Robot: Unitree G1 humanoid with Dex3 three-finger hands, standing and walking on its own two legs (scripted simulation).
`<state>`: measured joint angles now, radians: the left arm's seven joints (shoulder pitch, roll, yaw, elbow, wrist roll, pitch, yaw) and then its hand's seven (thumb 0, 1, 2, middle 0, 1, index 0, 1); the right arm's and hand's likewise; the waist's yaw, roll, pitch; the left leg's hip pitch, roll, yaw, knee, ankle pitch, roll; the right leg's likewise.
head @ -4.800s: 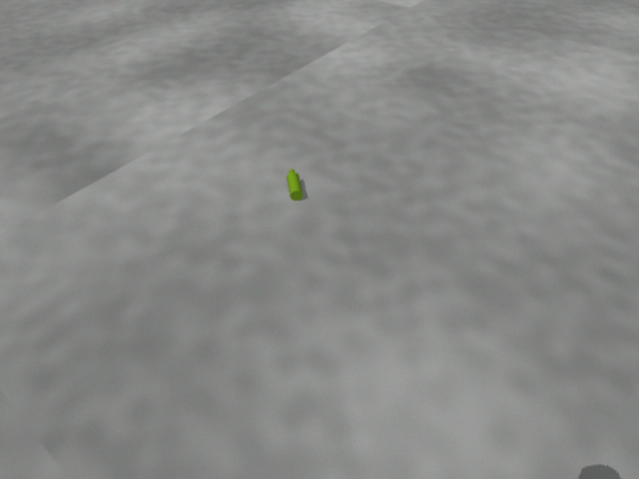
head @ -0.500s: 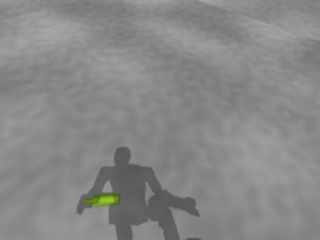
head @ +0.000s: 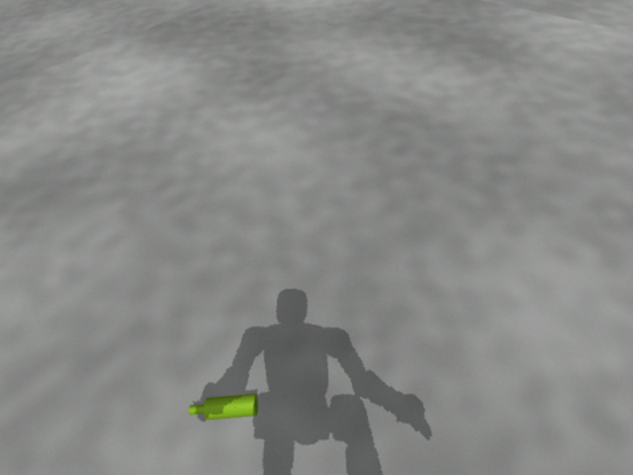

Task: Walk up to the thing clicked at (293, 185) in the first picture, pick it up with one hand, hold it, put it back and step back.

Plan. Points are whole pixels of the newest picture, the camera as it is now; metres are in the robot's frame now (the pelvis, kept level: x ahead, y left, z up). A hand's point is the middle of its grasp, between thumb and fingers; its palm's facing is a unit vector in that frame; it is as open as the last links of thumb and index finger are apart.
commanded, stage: walk up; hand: left
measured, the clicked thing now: (223, 407) +0.44 +0.36 -0.73
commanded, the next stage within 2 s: stand in 1.48 s
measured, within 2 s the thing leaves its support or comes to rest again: neither
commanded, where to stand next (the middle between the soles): +0.07 +0.04 m, yaw +3 degrees
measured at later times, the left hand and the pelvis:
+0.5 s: hand out of the picture +0.11 +0.27 -0.13, palm faces +0.03 -0.93 -0.36, open 7.4 cm; pelvis +0.01 +0.01 +0.01, yaw +1 degrees
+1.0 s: hand out of the picture +0.07 +0.27 -0.14, palm faces +0.04 -0.95 -0.32, open 7.4 cm; pelvis +0.01 +0.02 +0.02, yaw +3 degrees
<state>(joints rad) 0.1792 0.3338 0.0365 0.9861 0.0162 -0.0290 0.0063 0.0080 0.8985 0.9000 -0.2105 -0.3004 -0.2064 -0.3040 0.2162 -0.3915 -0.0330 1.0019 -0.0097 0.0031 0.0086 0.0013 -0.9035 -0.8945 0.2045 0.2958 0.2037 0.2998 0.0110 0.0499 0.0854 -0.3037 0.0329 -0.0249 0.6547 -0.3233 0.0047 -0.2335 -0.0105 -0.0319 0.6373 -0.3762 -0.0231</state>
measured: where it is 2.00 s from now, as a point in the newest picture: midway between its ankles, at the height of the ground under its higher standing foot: outside the picture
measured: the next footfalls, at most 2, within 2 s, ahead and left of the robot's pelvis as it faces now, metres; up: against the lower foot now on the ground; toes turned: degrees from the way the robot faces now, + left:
left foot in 0.02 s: +0.06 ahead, +0.18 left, +0.00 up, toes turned +3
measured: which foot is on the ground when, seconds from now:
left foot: up 0.00-0.00, down 0.02-1.00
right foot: down 0.00-1.00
